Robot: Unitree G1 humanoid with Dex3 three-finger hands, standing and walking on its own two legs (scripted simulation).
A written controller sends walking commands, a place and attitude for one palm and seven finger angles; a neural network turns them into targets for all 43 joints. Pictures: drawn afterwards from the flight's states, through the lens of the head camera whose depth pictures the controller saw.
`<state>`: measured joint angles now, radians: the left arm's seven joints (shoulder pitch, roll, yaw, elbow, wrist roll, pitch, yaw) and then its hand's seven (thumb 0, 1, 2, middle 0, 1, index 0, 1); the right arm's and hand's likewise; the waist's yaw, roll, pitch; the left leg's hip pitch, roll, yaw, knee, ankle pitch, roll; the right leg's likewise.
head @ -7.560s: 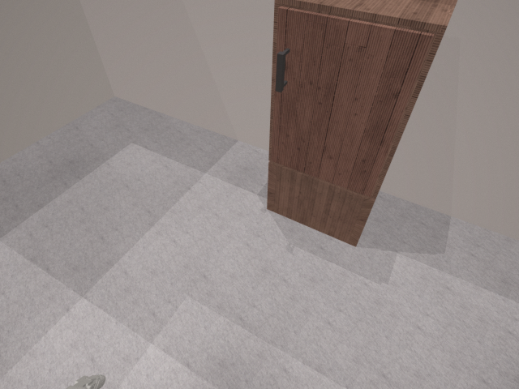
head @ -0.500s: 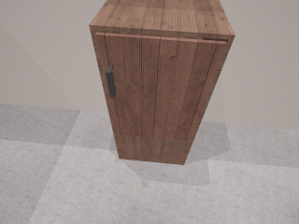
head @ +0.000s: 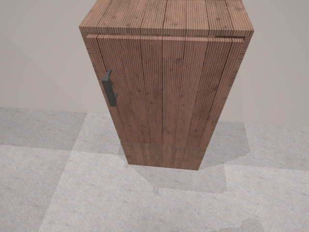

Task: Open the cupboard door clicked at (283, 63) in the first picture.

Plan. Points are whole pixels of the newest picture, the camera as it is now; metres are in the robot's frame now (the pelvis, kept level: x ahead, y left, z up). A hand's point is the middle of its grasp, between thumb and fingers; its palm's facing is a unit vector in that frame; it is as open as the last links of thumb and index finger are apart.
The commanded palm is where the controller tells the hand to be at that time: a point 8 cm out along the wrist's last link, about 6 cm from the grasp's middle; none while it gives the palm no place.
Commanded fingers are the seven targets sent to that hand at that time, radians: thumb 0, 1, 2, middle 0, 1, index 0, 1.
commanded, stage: come to a stop and stand still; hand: left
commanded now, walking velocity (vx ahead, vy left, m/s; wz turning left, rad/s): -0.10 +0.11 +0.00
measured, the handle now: (111, 88) +0.55 +0.18 +0.02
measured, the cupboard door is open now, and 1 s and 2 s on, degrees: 0 0 0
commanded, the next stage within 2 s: look again from close up in 0.90 s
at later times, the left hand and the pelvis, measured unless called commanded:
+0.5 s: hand out of the picture -0.02 +0.21 -0.16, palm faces +0.05 -0.98 -0.20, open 7.3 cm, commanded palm none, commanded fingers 0.00 0.90 0.90 -0.20 -0.30 -0.20 -0.30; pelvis -0.04 +0.03 +0.01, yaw -1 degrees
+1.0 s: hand out of the picture -0.07 +0.17 -0.16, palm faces +0.03 -0.99 -0.15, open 7.3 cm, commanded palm none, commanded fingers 0.00 0.90 0.90 -0.20 -0.30 -0.20 -0.30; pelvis -0.06 +0.01 +0.01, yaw +0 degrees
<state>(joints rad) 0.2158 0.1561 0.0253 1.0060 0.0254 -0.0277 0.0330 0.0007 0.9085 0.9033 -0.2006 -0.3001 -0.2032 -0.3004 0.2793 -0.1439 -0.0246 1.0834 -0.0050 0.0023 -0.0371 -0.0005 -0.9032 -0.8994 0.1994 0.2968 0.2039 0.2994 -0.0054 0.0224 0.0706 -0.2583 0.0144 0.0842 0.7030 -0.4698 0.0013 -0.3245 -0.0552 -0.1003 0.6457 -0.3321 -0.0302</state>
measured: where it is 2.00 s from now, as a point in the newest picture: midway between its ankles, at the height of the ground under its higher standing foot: outside the picture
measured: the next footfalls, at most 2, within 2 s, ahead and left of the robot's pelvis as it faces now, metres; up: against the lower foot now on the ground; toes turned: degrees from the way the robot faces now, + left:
left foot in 0.26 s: +0.01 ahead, +0.13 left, +0.00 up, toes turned +3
right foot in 0.52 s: -0.04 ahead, -0.09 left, +0.00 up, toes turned -3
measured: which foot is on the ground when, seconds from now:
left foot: up 0.00-0.24, down 0.26-1.00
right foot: down 0.00-0.26, up 0.28-0.50, down 0.52-1.00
